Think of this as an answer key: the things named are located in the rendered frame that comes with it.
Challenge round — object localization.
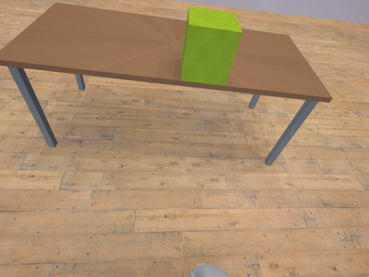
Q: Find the table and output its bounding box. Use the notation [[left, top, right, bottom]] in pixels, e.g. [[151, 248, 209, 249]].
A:
[[0, 2, 332, 165]]

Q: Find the carton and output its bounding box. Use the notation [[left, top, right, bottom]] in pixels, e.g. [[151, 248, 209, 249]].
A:
[[181, 6, 242, 86]]

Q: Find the right robot thigh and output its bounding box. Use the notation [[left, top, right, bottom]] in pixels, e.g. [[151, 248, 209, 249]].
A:
[[189, 264, 230, 277]]

